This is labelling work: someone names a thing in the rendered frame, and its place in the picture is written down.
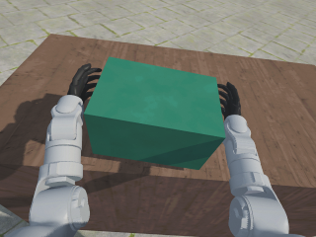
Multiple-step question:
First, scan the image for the carton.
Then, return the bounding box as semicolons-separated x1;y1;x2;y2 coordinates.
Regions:
84;56;226;170

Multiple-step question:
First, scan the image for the pedestal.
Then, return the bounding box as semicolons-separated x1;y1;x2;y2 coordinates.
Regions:
0;34;316;237

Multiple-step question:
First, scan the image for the right robot hand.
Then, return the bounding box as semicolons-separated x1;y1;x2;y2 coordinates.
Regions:
217;82;241;120

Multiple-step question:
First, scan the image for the right robot forearm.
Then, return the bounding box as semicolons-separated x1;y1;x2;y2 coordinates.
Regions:
222;115;289;233

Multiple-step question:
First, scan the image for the robot left upper arm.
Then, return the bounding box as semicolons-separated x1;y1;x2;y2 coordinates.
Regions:
6;185;90;237

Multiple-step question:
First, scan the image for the left robot forearm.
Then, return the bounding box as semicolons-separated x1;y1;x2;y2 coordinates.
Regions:
29;95;84;226

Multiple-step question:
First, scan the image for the left robot hand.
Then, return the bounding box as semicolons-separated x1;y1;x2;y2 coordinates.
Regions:
67;63;102;104

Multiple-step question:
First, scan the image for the robot right upper arm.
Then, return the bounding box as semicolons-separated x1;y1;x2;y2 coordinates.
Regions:
228;195;305;237

